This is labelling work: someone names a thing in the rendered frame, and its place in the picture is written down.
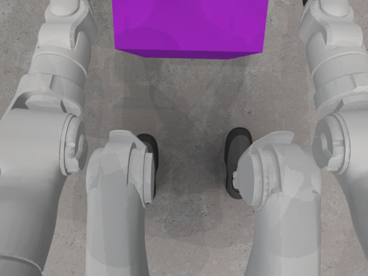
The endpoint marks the right robot forearm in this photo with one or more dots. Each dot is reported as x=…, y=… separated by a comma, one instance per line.
x=336, y=56

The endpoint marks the left robot forearm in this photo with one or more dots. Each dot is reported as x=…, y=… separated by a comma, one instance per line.
x=60, y=61

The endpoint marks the carton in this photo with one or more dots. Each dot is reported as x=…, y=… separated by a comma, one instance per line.
x=192, y=29

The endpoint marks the left robot thigh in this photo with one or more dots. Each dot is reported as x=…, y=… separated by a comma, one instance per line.
x=115, y=232

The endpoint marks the right robot upper arm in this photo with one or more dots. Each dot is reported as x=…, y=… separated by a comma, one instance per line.
x=340, y=146

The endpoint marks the robot left foot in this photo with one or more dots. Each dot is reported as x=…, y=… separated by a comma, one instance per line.
x=152, y=148

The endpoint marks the left robot upper arm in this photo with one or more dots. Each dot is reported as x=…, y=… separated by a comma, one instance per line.
x=38, y=150

